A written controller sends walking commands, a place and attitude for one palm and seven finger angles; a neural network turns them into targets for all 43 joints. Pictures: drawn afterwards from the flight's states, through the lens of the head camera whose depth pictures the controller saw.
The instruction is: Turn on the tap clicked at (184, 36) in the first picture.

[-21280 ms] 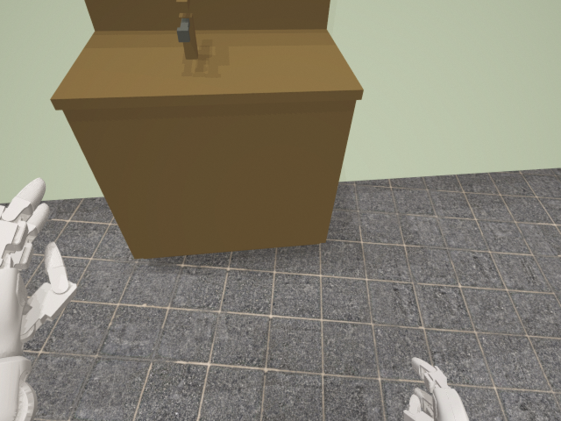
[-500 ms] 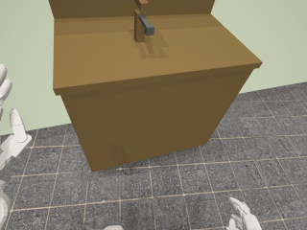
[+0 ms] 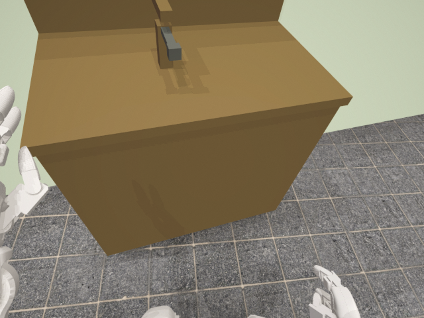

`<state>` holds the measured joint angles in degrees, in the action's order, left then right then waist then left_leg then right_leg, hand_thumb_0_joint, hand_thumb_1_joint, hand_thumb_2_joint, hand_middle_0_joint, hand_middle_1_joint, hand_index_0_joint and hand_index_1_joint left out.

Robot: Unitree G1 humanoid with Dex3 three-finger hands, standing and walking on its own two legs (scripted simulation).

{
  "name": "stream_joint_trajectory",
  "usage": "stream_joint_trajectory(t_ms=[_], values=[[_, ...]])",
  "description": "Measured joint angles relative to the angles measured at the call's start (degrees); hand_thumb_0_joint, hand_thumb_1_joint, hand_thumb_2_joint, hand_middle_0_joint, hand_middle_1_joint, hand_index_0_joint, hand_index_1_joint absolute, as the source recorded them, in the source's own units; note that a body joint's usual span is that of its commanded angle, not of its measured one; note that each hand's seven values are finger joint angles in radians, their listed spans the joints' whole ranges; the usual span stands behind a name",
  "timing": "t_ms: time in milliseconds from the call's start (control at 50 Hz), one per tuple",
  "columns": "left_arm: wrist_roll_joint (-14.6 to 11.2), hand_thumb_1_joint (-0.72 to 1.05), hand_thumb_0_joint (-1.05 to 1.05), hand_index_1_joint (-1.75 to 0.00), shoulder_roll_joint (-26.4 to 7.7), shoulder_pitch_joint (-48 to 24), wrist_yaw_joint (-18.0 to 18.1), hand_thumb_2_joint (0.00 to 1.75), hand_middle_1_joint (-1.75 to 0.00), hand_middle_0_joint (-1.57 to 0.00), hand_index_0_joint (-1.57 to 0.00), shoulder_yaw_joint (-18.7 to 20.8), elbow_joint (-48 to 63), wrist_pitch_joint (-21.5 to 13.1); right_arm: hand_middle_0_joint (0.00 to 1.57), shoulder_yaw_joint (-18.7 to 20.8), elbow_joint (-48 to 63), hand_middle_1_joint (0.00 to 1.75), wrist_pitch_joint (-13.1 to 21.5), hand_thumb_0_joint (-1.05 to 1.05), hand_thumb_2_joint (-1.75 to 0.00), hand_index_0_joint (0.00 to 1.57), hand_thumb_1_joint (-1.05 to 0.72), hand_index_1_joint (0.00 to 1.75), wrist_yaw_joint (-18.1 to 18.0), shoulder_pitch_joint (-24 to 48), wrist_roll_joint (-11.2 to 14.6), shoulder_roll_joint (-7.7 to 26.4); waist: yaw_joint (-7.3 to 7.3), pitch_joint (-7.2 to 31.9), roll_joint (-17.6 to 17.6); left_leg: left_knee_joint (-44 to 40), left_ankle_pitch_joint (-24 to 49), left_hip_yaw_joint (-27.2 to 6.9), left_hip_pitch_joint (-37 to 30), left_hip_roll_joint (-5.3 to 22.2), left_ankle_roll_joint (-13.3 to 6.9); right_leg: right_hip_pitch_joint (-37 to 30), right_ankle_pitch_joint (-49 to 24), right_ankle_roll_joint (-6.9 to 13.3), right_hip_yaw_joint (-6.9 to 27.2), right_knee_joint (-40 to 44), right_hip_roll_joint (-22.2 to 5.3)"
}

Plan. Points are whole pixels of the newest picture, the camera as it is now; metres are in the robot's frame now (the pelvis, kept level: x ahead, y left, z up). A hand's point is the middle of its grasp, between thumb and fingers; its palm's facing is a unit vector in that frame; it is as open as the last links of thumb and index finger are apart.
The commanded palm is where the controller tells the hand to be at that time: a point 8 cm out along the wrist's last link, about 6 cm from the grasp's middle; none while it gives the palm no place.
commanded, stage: shuffle to correct the standing spot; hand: left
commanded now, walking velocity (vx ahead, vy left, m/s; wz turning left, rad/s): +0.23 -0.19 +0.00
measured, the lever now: (174, 51) +0.61 +0.15 +0.16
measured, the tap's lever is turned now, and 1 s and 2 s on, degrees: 0 0 0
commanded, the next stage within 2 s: come to a stop and stand still in 1.22 s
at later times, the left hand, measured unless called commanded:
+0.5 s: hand (155, 131) +0.33 +0.13 +0.20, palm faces +0.38 -0.82 -0.44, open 7.4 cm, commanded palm +0.26 +0.18 +0.20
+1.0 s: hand (209, 100) +0.41 +0.06 +0.20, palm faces +0.47 -0.78 -0.41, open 7.4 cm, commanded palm +0.35 +0.09 +0.20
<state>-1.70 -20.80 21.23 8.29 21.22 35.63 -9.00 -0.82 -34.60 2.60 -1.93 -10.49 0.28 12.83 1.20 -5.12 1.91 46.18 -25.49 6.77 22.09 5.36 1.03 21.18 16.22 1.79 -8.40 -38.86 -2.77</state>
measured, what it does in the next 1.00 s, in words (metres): walks ahead: right foot, then left foot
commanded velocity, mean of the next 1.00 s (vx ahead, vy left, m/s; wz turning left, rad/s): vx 0.20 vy -0.15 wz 0.00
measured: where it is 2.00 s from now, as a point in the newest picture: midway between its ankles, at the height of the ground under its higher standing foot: (262, 301)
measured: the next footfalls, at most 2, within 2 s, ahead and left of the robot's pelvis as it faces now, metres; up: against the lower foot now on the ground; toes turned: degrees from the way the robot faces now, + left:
right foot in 0.36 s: +0.22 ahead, -0.20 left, +0.00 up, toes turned -9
left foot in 0.64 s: +0.23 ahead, -0.02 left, +0.00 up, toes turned +12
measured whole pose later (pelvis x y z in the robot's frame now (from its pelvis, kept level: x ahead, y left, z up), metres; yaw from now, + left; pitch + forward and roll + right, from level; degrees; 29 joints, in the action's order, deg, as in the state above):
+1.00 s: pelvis +0.20 -0.20 +0.00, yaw +2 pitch -3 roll -2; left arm -1.0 -23.0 22.0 8.4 21.5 30.4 -9.3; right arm -2.3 -31.9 3.8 -0.9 -11.4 0.7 9.1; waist 1.7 -3.5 -2.0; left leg 48.2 -27.0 3.9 19.2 10.6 2.3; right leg 19.9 9.6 1.4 -8.4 -34.1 -1.4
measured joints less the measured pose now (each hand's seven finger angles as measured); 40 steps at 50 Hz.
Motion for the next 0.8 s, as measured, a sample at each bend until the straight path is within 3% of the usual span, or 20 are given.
stream_joint_trajectory(t_ms=[20,60,100,140,180,300,340,360,420,480,540,620,640,660,700,760,800], values=[[-0.3,0.89,0.01,-0.30,-0.7,0.4,0.0,0.90,-0.31,-0.22,-0.21,0.5,1.2,-0.3,0.20,0.4,1.1,0.30,0.4,0.01,-0.90,0.20,-0.90,0.30,-0.3,-0.4,-0.2,0.2,-0.13,0.1,0.1,-2.5,4.8,0.1,-0.9,0.0,-1.9,1.1,3.7,-0.1,0.3,-3.8,0.4],[-0.5,0.88,0.01,-0.30,-2.2,0.0,-0.2,0.90,-0.31,-0.22,-0.21,1.9,0.8,-1.9,0.20,1.4,1.4,0.30,1.0,0.01,-0.90,0.20,-0.91,0.30,-0.7,-0.1,-0.4,-1.3,-0.13,-0.8,1.7,-1.1,4.2,0.8,-2.3,0.1,-3.0,4.0,9.3,-0.5,3.6,-16.0,1.6],[-0.1,0.89,0.01,-0.30,-3.0,-0.7,-0.7,0.90,-0.31,-0.22,-0.21,2.8,-0.6,-2.3,0.20,1.4,1.1,0.30,1.3,0.01,-0.90,0.20,-0.91,0.30,-0.1,-0.4,-0.6,-2.9,-0.53,-0.6,2.5,-3.5,3.3,0.5,-4.5,0.2,-2.4,7.3,8.3,-1.0,5.0,-26.1,2.6],[0.4,0.89,0.01,-0.30,-2.8,-1.1,-1.1,0.90,-0.31,-0.21,-0.21,2.8,-1.2,-2.0,0.20,1.0,1.1,0.30,1.6,0.01,-0.90,0.20,-0.91,0.30,0.7,-1.1,-0.7,-3.9,-0.48,-0.1,2.1,-7.8,4.6,0.1,-6.8,1.0,-1.1,10.2,5.6,-1.6,4.6,-29.8,2.7],[0.8,0.89,0.01,-0.30,-2.0,-0.6,-1.4,0.90,-0.31,-0.21,-0.21,2.3,-0.9,-2.0,0.20,0.5,1.5,0.30,1.9,0.01,-0.90,0.20,-0.91,0.30,1.5,-1.9,-0.9,-4.4,-0.25,0.3,1.0,-12.1,6.3,0.0,-8.9,2.2,-0.2,11.5,2.9,-2.0,3.4,-26.1,2.1],[1.2,0.89,0.01,-0.30,-2.4,3.7,-2.0,0.90,-0.31,-0.21,-0.20,1.9,-1.6,-2.5,0.21,-0.4,3.5,0.30,2.5,0.01,-0.90,0.20,-0.90,0.30,1.4,-3.7,-1.0,-4.7,-0.49,0.6,-2.5,-17.1,6.8,-0.1,-12.9,5.4,2.8,6.1,-4.4,-2.2,0.1,0.2,1.0],[1.2,0.89,0.01,-0.30,-4.1,4.0,-2.0,0.90,-0.31,-0.21,-0.20,2.5,-2.5,-2.0,0.21,-0.5,3.9,0.30,2.3,0.01,-0.90,0.20,-0.90,0.30,1.1,-4.0,-0.7,-4.5,-0.60,0.4,-3.0,-12.7,3.8,-0.9,-12.0,6.3,3.7,1.5,-5.9,-1.9,-1.0,7.7,1.7],[1.1,0.89,0.01,-0.30,-5.5,3.8,-1.8,0.90,-0.31,-0.21,-0.20,3.0,-2.6,-1.6,0.21,-0.6,4.3,0.30,2.0,0.01,-0.90,0.20,-0.90,0.30,1.1,-4.1,-0.4,-4.5,-0.91,0.7,-2.2,-7.8,1.8,-0.9,-9.9,6.1,3.1,-0.5,-6.8,-0.8,-0.6,10.2,1.3],[0.9,0.89,0.01,-0.30,-3.9,0.7,-1.3,0.90,-0.31,-0.22,-0.21,1.9,-3.4,-1.1,0.21,0.1,1.1,0.30,0.5,0.01,-0.90,0.20,-0.90,0.30,1.0,0.0,0.2,-1.9,-0.64,-1.4,-4.2,14.7,-5.4,-5.3,-0.6,4.6,0.9,1.9,-5.1,1.4,-1.6,2.7,2.1],[0.3,0.88,0.01,-0.30,-2.5,2.0,-0.7,0.90,-0.31,-0.22,-0.21,1.2,-1.2,-0.7,0.20,0.4,-0.8,0.30,-1.3,0.01,-0.90,0.20,-0.90,0.30,0.9,2.2,0.5,-0.8,-0.76,-2.1,-3.1,24.0,-4.7,-4.3,5.6,1.9,0.8,0.7,-3.3,2.1,-1.7,2.8,2.3],[-0.2,0.88,0.01,-0.30,-2.8,4.6,-0.1,0.90,-0.31,-0.22,-0.21,1.7,1.7,-0.9,0.20,0.4,-0.4,0.30,-2.2,0.01,-0.90,0.20,-0.91,0.30,0.2,1.7,0.2,-0.8,-0.74,-1.2,-0.7,15.6,-2.3,-0.9,6.8,1.2,0.7,-1.1,-3.7,2.5,-2.1,5.4,2.3],[-1.0,0.88,0.01,-0.30,-4.0,4.5,0.6,0.90,-0.31,-0.22,-0.21,2.5,2.9,-1.1,0.20,0.4,1.0,0.30,-1.5,0.01,-0.90,0.20,-0.91,0.30,-0.9,-1.0,-0.3,-0.8,-0.19,1.0,1.6,-4.4,4.4,3.1,0.9,0.1,0.5,-2.5,-1.5,2.7,-3.2,4.8,2.4],[-1.2,0.88,0.01,-0.30,-3.9,3.7,0.7,0.90,-0.31,-0.22,-0.21,2.6,2.7,-1.1,0.20,0.6,1.5,0.30,-1.0,0.01,-0.90,0.20,-0.91,0.30,-1.3,-1.6,-0.2,-0.5,0.03,1.6,1.6,-7.8,7.1,3.1,-0.8,-0.1,-1.0,-2.2,0.3,2.5,-3.4,2.8,2.5],[-1.2,0.88,0.01,-0.30,-3.7,2.6,0.9,0.90,-0.31,-0.22,-0.21,2.8,1.9,-1.3,0.20,0.8,1.7,0.30,-0.6,0.01,-0.90,0.20,-0.91,0.30,-1.5,-1.7,-0.1,-0.8,0.31,1.6,2.1,-7.6,9.3,3.3,-1.2,-0.3,-2.6,-1.5,3.8,1.7,-2.3,-0.8,2.6],[-0.9,0.88,0.01,-0.30,-2.6,-0.1,0.7,0.90,-0.31,-0.22,-0.21,2.6,-1.1,-1.5,0.20,0.8,1.3,0.30,-0.1,0.01,-0.90,0.20,-0.91,0.30,-1.6,-1.3,-0.1,-1.7,0.27,1.4,2.7,-7.1,8.9,3.2,-2.6,-0.4,-3.4,1.3,7.9,0.6,1.7,-11.4,3.6],[0.0,0.89,0.01,-0.30,-0.8,-2.1,0.3,0.90,-0.31,-0.21,-0.21,1.6,-3.9,-0.4,0.20,0.0,1.3,0.30,0.5,0.01,-0.90,0.20,-0.91,0.30,-0.6,-1.0,-0.4,-3.4,-0.16,1.9,2.3,-10.4,9.2,2.1,-5.2,0.1,-2.3,5.2,5.5,-0.7,4.2,-20.4,3.2],[0.4,0.89,0.01,-0.30,0.3,-1.2,0.0,0.90,-0.31,-0.21,-0.20,0.6,-3.5,0.0,0.20,-0.5,1.8,0.30,1.0,0.01,-0.90,0.20,-0.91,0.30,0.4,-1.0,-0.5,-4.2,-0.13,2.2,1.3,-13.0,10.2,1.8,-6.8,1.1,-1.3,6.1,3.5,-1.3,4.2,-18.2,2.1]])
